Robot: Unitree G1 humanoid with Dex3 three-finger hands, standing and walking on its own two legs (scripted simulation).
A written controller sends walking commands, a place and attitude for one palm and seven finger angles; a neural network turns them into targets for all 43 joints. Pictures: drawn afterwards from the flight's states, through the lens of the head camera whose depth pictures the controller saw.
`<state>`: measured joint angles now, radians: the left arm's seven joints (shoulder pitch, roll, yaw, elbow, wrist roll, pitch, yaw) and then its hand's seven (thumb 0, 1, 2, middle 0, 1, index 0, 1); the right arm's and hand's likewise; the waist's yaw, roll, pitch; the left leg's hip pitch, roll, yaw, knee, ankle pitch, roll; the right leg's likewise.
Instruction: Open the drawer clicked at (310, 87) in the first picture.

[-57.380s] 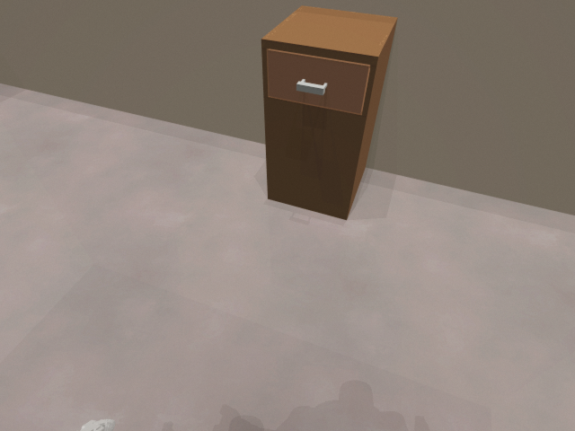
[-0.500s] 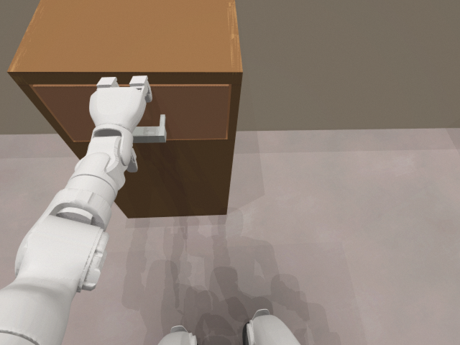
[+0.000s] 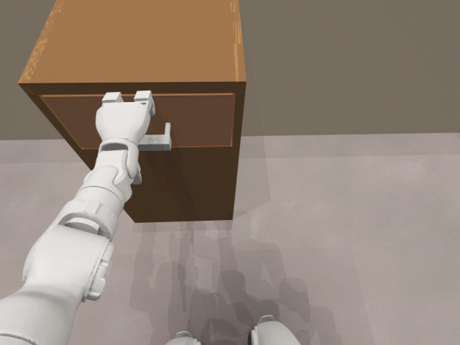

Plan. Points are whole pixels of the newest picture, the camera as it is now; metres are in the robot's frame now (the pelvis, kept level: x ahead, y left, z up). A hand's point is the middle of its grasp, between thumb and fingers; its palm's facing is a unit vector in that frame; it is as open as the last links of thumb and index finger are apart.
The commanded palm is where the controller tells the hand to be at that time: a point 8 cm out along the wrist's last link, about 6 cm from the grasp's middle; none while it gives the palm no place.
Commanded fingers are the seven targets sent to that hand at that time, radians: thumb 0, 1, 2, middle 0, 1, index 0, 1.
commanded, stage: re-aim the fingers above the handle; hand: left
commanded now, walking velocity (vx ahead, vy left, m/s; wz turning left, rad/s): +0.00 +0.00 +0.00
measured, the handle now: (147, 135) +0.55 +0.14 -0.05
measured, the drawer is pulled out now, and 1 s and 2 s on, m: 0.00 0.00 0.00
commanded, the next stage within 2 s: lower the fingers behind the handle in 1.76 s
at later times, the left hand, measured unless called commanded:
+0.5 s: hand (139, 138) +0.50 +0.14 +0.01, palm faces -0.05 +0.00 -1.00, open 13.8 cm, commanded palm +0.48 +0.14 +0.06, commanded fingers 0.00 -0.50 0.30 -0.30 -1.20 -0.30 -1.20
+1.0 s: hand (128, 137) +0.51 +0.16 +0.01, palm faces -0.06 +0.00 -1.00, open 13.8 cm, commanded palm +0.49 +0.15 +0.06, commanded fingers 0.00 -0.50 0.30 -0.30 -1.20 -0.30 -1.20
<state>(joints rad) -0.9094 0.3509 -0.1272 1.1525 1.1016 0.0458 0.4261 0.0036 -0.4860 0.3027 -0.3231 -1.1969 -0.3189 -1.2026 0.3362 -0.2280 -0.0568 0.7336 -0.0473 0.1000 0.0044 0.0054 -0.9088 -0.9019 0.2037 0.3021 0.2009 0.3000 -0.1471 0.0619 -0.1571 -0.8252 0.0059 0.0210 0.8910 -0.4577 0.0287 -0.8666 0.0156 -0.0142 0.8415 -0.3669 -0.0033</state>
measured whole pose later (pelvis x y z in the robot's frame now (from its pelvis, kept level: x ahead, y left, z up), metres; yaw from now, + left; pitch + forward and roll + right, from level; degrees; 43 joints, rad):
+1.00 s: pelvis -0.01 +0.00 -0.01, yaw +0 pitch +24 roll -1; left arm -0.96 0.43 -0.09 1.18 1.11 0.01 0.38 0.00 -0.49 0.30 -0.32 -1.20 -0.32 -1.21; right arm 0.36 -0.25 -0.05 0.72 -0.04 0.06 -0.02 0.01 -0.91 -0.90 0.20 0.30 0.20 0.30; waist -0.17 0.05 -0.15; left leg -0.89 0.01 0.03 0.92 -0.45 0.02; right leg -0.94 0.02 -0.01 0.88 -0.36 -0.01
